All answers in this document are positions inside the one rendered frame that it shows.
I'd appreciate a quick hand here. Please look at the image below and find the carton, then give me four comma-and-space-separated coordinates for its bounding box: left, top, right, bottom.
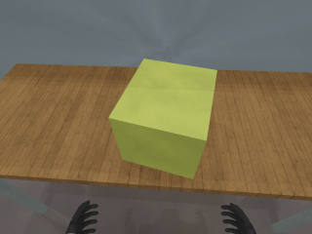
108, 58, 217, 179

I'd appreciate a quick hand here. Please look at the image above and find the robot left hand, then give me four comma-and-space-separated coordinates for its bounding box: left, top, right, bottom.
65, 200, 98, 234

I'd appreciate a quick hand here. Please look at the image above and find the table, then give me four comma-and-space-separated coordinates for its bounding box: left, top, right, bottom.
0, 63, 312, 234

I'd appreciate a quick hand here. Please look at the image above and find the robot right hand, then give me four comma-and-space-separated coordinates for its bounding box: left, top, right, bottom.
221, 203, 256, 234

